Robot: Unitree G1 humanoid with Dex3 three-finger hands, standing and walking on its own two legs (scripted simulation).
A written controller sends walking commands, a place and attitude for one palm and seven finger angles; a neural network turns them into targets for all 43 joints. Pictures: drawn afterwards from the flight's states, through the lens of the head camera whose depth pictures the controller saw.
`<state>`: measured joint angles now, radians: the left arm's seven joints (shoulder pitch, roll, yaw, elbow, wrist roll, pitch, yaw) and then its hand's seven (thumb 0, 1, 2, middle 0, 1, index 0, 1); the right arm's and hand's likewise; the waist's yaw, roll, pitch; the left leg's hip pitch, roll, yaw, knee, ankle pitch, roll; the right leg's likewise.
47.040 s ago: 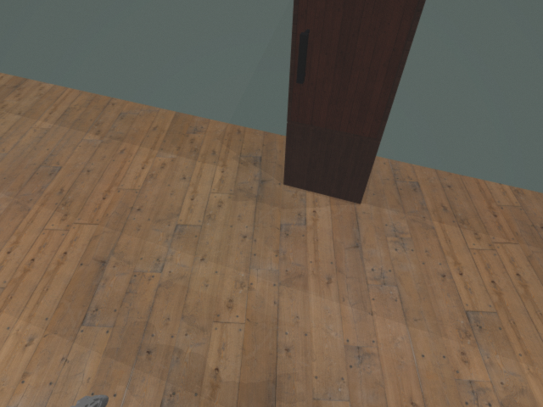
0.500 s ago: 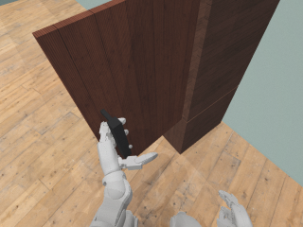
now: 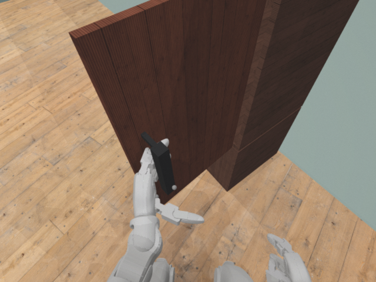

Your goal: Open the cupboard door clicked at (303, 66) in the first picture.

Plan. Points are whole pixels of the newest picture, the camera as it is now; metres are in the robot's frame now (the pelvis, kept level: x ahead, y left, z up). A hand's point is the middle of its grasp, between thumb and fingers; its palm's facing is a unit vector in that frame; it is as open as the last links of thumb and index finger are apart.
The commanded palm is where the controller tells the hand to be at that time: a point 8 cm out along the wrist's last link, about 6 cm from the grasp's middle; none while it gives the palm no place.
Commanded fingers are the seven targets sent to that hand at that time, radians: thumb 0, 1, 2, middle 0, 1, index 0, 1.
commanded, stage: slide the hand sideways off the handle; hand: left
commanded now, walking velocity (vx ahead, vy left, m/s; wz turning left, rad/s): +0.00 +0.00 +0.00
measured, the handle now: (158, 164) +0.35 +0.08 +0.04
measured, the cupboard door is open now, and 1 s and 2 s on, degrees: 95 97 97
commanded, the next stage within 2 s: draw the hand back to the body in 1.10 s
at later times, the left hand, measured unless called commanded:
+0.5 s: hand (166, 207) +0.26 +0.06 +0.04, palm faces -0.11 -0.99 +0.01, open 16.1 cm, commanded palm +0.23 +0.13 +0.04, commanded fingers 0.00 -0.50 0.30 -0.15 -0.30 -0.15 -0.30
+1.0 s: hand (140, 226) +0.23 +0.10 +0.04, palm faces -0.06 -1.00 -0.01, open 16.0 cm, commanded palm +0.19 +0.17 +0.04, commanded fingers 0.00 -0.50 0.30 -0.15 -0.30 -0.15 -0.30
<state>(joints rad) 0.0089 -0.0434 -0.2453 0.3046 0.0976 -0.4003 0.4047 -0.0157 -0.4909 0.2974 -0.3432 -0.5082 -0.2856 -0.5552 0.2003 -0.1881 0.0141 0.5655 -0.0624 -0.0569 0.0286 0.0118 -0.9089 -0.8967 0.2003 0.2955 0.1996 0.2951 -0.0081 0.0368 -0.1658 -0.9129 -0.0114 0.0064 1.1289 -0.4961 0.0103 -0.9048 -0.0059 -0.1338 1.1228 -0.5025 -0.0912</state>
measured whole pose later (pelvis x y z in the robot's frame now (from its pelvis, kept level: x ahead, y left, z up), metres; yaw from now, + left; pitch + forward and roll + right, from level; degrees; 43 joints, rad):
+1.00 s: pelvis +0.02 +0.00 -0.01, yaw -1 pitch +18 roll +0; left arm 0.51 0.12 -0.11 -0.14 -0.10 -0.42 -0.05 -0.02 -0.49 0.30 -0.18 -0.31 -0.22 -0.33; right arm 0.23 -0.21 0.01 0.42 0.00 -0.05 -0.02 0.01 -0.91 -0.90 0.20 0.30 0.20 0.30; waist 0.00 0.03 -0.17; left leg -0.95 0.01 0.01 1.21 -0.57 0.00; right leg -0.95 0.01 -0.13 1.19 -0.56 -0.09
